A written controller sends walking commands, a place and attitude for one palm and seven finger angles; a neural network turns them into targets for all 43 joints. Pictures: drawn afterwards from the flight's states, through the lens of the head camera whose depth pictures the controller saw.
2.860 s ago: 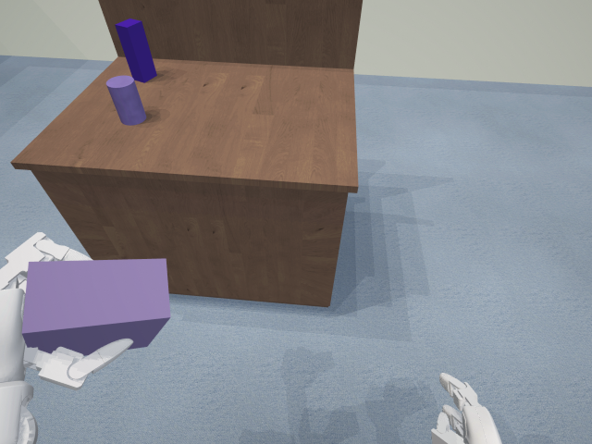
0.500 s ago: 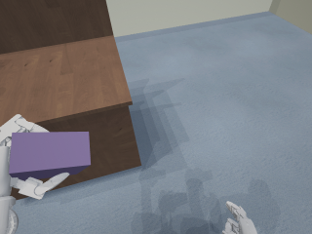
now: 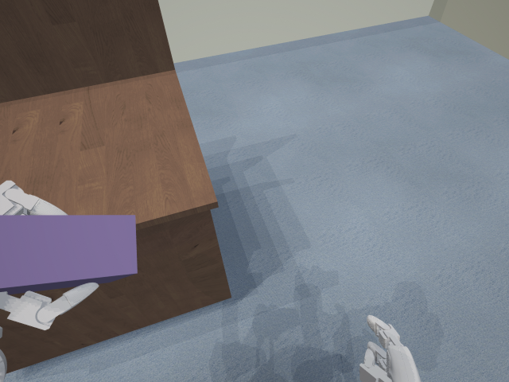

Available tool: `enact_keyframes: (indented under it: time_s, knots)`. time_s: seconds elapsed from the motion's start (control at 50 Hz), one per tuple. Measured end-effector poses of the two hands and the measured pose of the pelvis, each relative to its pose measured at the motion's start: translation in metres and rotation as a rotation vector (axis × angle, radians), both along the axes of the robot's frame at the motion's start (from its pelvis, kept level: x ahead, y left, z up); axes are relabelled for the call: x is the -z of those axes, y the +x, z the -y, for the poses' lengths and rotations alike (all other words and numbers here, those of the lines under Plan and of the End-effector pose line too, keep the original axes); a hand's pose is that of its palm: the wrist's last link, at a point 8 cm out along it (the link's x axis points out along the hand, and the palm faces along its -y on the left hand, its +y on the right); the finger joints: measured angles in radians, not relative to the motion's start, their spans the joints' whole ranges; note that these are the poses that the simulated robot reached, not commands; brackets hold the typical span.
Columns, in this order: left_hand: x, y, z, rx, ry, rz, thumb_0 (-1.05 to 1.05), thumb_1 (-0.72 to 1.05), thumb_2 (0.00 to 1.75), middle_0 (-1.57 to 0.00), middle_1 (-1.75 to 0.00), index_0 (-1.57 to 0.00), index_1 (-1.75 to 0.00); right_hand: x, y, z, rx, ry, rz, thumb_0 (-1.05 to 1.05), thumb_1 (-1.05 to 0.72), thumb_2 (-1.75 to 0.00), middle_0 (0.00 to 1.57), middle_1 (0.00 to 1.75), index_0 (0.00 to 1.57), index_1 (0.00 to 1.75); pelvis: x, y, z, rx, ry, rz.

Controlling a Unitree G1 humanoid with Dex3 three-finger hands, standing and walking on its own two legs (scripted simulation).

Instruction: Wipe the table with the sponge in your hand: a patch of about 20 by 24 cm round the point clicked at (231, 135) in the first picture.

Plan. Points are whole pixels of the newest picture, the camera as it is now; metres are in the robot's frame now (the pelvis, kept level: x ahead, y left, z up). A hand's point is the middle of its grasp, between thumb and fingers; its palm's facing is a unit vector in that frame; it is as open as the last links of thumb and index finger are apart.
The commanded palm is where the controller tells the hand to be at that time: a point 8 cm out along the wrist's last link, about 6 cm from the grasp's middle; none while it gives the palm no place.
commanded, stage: take the last steps up to it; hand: left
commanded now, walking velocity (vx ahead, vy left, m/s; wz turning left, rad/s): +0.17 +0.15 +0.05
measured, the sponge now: (84, 255) +0.23 +0.20 +0.17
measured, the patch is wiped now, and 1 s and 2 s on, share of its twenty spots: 0.00 0.00 0.00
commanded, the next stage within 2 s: come to a stop and stand still in 0.14 s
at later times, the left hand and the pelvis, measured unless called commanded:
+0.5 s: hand (25, 197) +0.29 +0.29 +0.19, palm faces +0.38 -0.81 -0.44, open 10.3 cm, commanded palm +0.22 +0.33 +0.19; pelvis +0.06 +0.05 +0.01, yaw +0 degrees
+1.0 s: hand (54, 238) +0.24 +0.23 +0.18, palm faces +0.37 -0.84 -0.39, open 10.3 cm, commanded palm +0.19 +0.28 +0.19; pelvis +0.03 +0.00 +0.01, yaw -1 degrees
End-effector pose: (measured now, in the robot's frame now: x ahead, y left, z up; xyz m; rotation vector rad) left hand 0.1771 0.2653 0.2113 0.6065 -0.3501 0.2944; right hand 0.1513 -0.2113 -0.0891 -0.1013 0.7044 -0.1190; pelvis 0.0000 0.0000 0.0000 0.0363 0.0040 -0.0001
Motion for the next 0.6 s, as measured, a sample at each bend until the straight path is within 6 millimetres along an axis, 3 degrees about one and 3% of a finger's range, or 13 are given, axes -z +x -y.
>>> enact_keyframes:
  time_s: [0.06, 0.12, 0.24, 0.32, 0.38, 0.48, 0.6]
  knots:
    - [0.003, 0.006, -0.001, -0.027, 0.0, -0.015, -0.01, -0.5, 0.99, -0.71, -1.35, -0.72, -1.35, 0.015, 0.009, 0.0, -0.028, 0.006, -0.06, 0.01, -0.9, -0.9, 0.2, 0.3, 0.2, 0.3, 0.002, 0.013, 0.0, -0.017, -0.009, 0.006]
    - [0.01, 0.015, -0.011, -0.076, -0.046, -0.055, -0.01, -0.5, 0.99, -0.71, -1.35, -0.72, -1.35, 0.016, 0.016, 0.003, -0.045, -0.01, -0.128, 0.01, -0.9, -0.9, 0.2, 0.3, 0.21, 0.3, -0.006, 0.025, -0.004, -0.014, 0.005, 0.008]
    - [0.018, 0.039, -0.027, -0.092, -0.072, -0.11, -0.01, -0.5, 0.99, -0.71, -1.35, -0.72, -1.35, -0.004, 0.037, 0.008, -0.043, -0.08, -0.149, 0.01, -0.9, -0.9, 0.2, 0.3, 0.2, 0.3, -0.019, 0.043, -0.016, -0.023, 0.025, -0.004]
    - [0.014, 0.054, -0.036, -0.035, -0.067, -0.071, -0.01, -0.5, 0.99, -0.71, -1.35, -0.72, -1.35, -0.018, 0.058, 0.004, -0.023, -0.142, -0.105, 0.01, -0.9, -0.9, 0.2, 0.3, 0.2, 0.3, -0.015, 0.057, -0.034, -0.014, 0.012, 0.002]
    - [0.011, 0.066, -0.048, 0.018, -0.047, 0.006, -0.01, -0.5, 0.99, -0.71, -1.35, -0.72, -1.35, -0.021, 0.075, -0.005, 0.019, -0.164, -0.045, 0.01, -0.9, -0.9, 0.2, 0.3, 0.2, 0.3, -0.002, 0.065, -0.048, 0.002, -0.008, 0.013]
    - [0.005, 0.078, -0.064, 0.002, -0.054, 0.035, -0.01, -0.5, 0.99, -0.71, -1.35, -0.72, -1.35, -0.032, 0.085, -0.036, -0.025, -0.102, -0.005, 0.01, -0.91, -0.9, 0.19, 0.29, 0.2, 0.3, -0.008, 0.064, -0.048, 0.0, -0.023, 0.024]
    - [0.001, 0.061, -0.047, 0.004, -0.087, -0.006, -0.01, -0.5, 0.99, -0.71, -1.35, -0.72, -1.35, -0.032, 0.079, -0.056, -0.089, -0.023, 0.033, 0.01, -0.9, -0.9, 0.2, 0.3, 0.2, 0.3, -0.012, 0.06, -0.038, 0.011, -0.04, 0.018]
